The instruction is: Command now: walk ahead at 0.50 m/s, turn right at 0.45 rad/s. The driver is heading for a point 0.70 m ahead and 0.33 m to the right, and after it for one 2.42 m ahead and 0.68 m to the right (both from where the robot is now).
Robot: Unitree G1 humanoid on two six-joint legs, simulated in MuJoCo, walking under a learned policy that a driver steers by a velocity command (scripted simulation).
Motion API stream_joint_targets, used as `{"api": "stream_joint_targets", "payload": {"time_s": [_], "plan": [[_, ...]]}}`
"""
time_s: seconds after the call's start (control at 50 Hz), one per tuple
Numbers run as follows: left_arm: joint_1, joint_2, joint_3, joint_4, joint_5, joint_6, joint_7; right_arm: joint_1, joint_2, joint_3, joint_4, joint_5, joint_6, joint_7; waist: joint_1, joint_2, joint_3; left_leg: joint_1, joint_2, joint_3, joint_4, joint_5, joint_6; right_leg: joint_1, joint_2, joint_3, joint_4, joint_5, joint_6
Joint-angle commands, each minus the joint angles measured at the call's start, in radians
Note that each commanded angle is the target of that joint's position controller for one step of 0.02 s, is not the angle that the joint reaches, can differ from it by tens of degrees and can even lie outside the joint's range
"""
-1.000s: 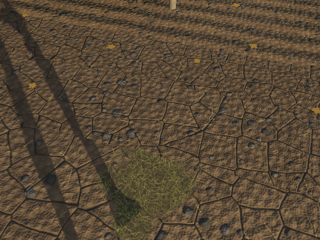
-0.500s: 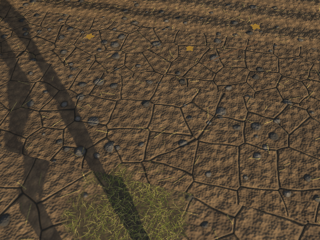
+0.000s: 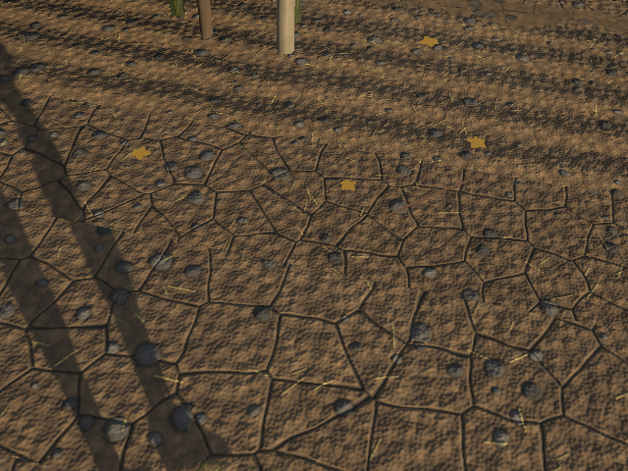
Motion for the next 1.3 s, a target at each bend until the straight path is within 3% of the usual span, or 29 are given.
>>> {"api": "stream_joint_targets", "payload": {"time_s": [0.02,0.18,0.24,0.28,0.3,0.32,0.34,0.36,0.4,0.44,0.52,0.54,0.6,0.7,0.76,0.88,0.92,0.94,0.96,0.98,1.0,1.02,1.04,1.06,1.08,1.1,1.14,1.2,1.3], "plan": [[0.011,0.010,0.007,-0.051,0.005,0.019,-0.009,0.075,-0.091,-0.021,-0.011,0.009,-0.028,-0.008,0.016,0.123,0.016,0.086,0.271,-0.162,-0.211,0.361,0.076,-0.142,-0.045,0.025,-0.013,0.106,0.012],[-0.261,0.015,-0.019,-0.165,0.008,0.019,-0.037,0.129,-0.147,-0.032,0.022,0.006,-0.023,-0.018,-0.023,0.150,0.043,0.060,0.249,0.045,-0.170,0.442,0.058,0.003,0.000,-0.108,-0.354,0.271,-0.011],[-0.225,0.054,-0.007,-0.165,0.009,0.025,-0.027,0.122,-0.173,-0.040,0.025,0.008,-0.009,-0.027,0.002,0.153,0.037,0.132,0.267,0.076,-0.070,0.678,0.053,0.090,0.042,-0.135,-0.418,0.127,-0.057],[-0.084,0.084,0.010,-0.127,0.007,0.017,-0.019,0.122,-0.201,-0.047,0.028,0.001,0.014,-0.034,0.058,0.136,-0.038,0.205,0.277,0.087,0.179,0.866,0.044,0.202,0.099,-0.140,-0.473,-0.002,-0.107],[0.073,0.107,0.026,-0.081,0.012,0.001,-0.012,0.118,-0.200,-0.047,0.025,0.000,0.028,-0.031,0.134,0.073,-0.118,0.129,0.254,0.110,0.445,0.761,0.015,0.395,0.109,-0.085,-0.599,0.034,-0.144],[0.113,0.206,0.046,-0.076,0.012,-0.013,-0.001,0.173,-0.114,-0.030,-0.002,-0.013,0.036,-0.024,0.098,-0.130,-0.189,-0.107,0.175,0.108,0.766,0.081,-0.017,0.593,-0.143,0.249,-0.644,0.076,-0.198],[0.059,0.267,0.057,-0.125,-0.020,-0.010,-0.003,0.167,-0.097,-0.030,-0.068,0.003,0.028,0.002,0.066,-0.286,-0.266,-0.478,-0.049,-0.052,1.003,-0.387,-0.069,0.787,-0.308,0.796,-0.834,0.042,-0.380],[0.050,0.225,0.049,-0.117,-0.023,-0.001,0.004,0.036,-0.193,-0.050,-0.081,0.001,0.017,0.007,0.090,-0.078,-0.136,-0.600,0.030,-0.167,0.974,-0.272,-0.060,0.735,-0.279,0.636,-0.846,0.099,-0.341],[-0.035,0.160,0.031,-0.113,-0.026,-0.007,0.008,0.018,-0.183,-0.055,-0.071,0.012,0.003,0.007,0.012,0.050,0.001,-0.486,0.109,-0.190,0.788,-0.124,-0.064,0.495,-0.207,0.405,-0.830,0.385,-0.268],[-0.056,0.140,0.019,-0.121,-0.033,-0.020,0.015,0.060,-0.153,-0.055,-0.050,-0.021,0.042,0.007,-0.026,0.032,-0.022,-0.368,0.125,-0.194,0.695,-0.107,-0.088,0.415,-0.141,0.313,-0.850,0.467,-0.235],[0.021,0.166,0.016,-0.105,-0.033,-0.033,0.022,-0.032,-0.120,-0.049,-0.089,-0.025,0.082,0.025,-0.015,0.024,-0.012,-0.401,0.096,-0.158,0.610,-0.016,-0.111,0.383,-0.089,0.268,-0.875,0.529,-0.220],[0.044,0.176,0.018,-0.107,-0.011,-0.035,0.022,-0.048,-0.126,-0.050,-0.090,-0.025,0.081,0.031,0.003,0.018,-0.016,-0.434,0.091,-0.155,0.634,0.065,-0.098,0.398,-0.091,0.275,-0.873,0.492,-0.220],[0.156,0.173,0.010,-0.055,-0.022,-0.062,0.028,-0.201,-0.185,-0.074,-0.151,-0.012,0.071,0.025,0.040,-0.006,0.049,-0.622,0.107,-0.231,0.492,0.172,-0.094,0.508,-0.102,0.364,-0.894,0.337,-0.190],[0.151,0.170,0.003,-0.046,-0.016,-0.062,0.049,-0.282,-0.153,-0.056,-0.176,-0.024,0.059,0.048,0.057,-0.026,0.027,-0.512,0.050,-0.207,0.301,0.428,-0.093,0.408,-0.042,0.359,-0.781,0.270,-0.176],[0.201,0.166,-0.004,-0.046,0.006,-0.055,0.060,-0.363,-0.154,-0.048,-0.228,-0.029,0.043,0.058,0.094,-0.012,0.049,-0.571,0.042,-0.227,0.270,0.451,-0.074,0.420,-0.051,0.447,-0.663,0.214,-0.197],[0.232,0.153,-0.006,-0.051,0.011,-0.053,0.085,-0.389,-0.130,-0.025,-0.288,-0.004,-0.004,0.051,0.133,-0.013,0.081,-0.422,0.034,-0.264,-0.001,0.540,-0.067,0.443,0.026,0.490,-0.452,0.229,-0.135],[0.206,0.151,-0.006,-0.039,0.018,-0.050,0.088,-0.213,-0.130,-0.031,-0.227,0.021,-0.019,0.032,0.064,0.032,0.023,-0.158,0.060,-0.276,-0.162,0.679,-0.066,0.424,0.096,0.444,-0.248,0.220,-0.099],[0.187,0.168,-0.003,-0.031,0.012,-0.046,0.082,-0.045,-0.149,-0.044,-0.170,0.022,-0.018,0.014,-0.019,0.051,-0.043,0.013,0.052,-0.238,-0.224,0.775,-0.075,0.411,0.141,0.390,-0.043,0.257,-0.087],[0.182,0.184,0.007,-0.031,-0.016,-0.040,0.071,0.129,-0.196,-0.063,-0.108,0.013,-0.012,0.005,-0.099,0.104,-0.117,0.293,0.091,-0.235,-0.190,0.822,-0.071,0.256,0.156,0.310,0.215,0.173,-0.062],[0.149,0.128,0.004,-0.039,-0.032,-0.042,0.060,0.246,-0.231,-0.076,-0.076,0.007,-0.001,0.009,-0.146,0.168,-0.167,0.507,0.189,-0.310,-0.049,0.898,-0.050,0.015,0.245,0.227,0.543,-0.369,-0.032],[0.359,0.073,-0.008,-0.056,-0.086,-0.044,0.074,0.276,-0.246,-0.060,-0.089,-0.033,-0.013,0.027,-0.020,0.288,-0.311,0.777,0.381,-0.416,0.338,1.432,-0.021,-0.201,0.220,0.216,0.780,-0.521,-0.010],[0.393,0.113,-0.016,-0.043,-0.082,-0.041,0.090,0.269,-0.233,-0.065,-0.103,-0.012,-0.011,0.041,-0.038,0.311,-0.422,0.854,0.456,-0.551,0.345,1.348,0.062,-0.350,0.155,0.161,0.887,-0.446,0.005],[0.294,0.155,-0.016,-0.057,-0.042,-0.027,0.084,0.172,-0.226,-0.072,-0.137,0.000,-0.018,0.025,-0.059,0.292,-0.380,0.675,0.484,-0.651,0.137,0.570,0.171,-0.446,0.106,0.114,0.837,-0.290,0.011],[0.181,0.173,-0.008,-0.080,0.011,-0.010,0.068,0.070,-0.158,-0.054,-0.162,-0.009,-0.017,0.008,-0.028,0.146,-0.265,0.401,0.407,-0.653,-0.032,0.101,0.148,-0.379,0.060,0.078,0.742,-0.157,0.009],[0.082,0.177,-0.006,-0.112,0.033,0.003,0.043,0.067,-0.153,-0.044,-0.158,-0.019,-0.023,-0.002,-0.034,0.136,-0.165,0.230,0.413,-0.669,-0.075,0.103,0.178,-0.365,0.050,0.061,0.743,-0.146,0.007],[-0.013,0.163,-0.004,-0.137,0.042,0.005,0.021,0.061,-0.143,-0.035,-0.129,-0.013,-0.040,-0.001,-0.010,0.066,-0.043,0.073,0.370,-0.569,-0.102,0.234,0.129,-0.328,0.006,0.123,0.524,-0.027,-0.002],[-0.075,0.083,-0.021,-0.158,0.019,0.023,-0.007,0.060,-0.142,-0.034,-0.076,0.002,-0.055,0.004,0.039,0.121,0.052,-0.146,0.256,-0.369,-0.184,0.330,0.068,-0.183,-0.006,0.096,0.200,0.090,0.030],[-0.079,0.036,-0.040,-0.146,0.015,0.002,-0.024,0.096,-0.091,-0.013,-0.051,0.014,-0.052,0.014,0.038,0.188,-0.012,-0.099,0.206,-0.233,-0.144,0.780,0.089,-0.078,0.033,0.066,-0.075,0.207,0.032],[-0.254,0.013,-0.079,-0.145,0.008,-0.018,-0.014,0.176,-0.099,0.002,-0.005,0.030,-0.007,0.017,-0.020,0.132,-0.028,0.010,0.165,-0.198,-0.127,0.846,0.052,0.080,0.068,-0.051,-0.424,0.301,0.011]]}}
